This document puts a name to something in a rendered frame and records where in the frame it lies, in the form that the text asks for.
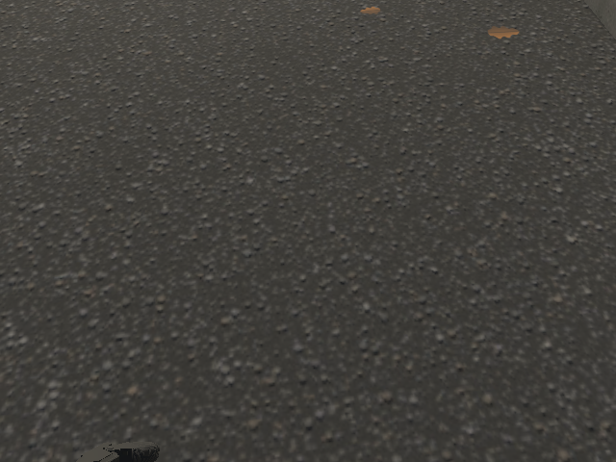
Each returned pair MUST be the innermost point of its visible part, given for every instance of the left robot hand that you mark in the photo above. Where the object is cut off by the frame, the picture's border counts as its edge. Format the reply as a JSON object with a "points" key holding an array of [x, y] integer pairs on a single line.
{"points": [[125, 452]]}

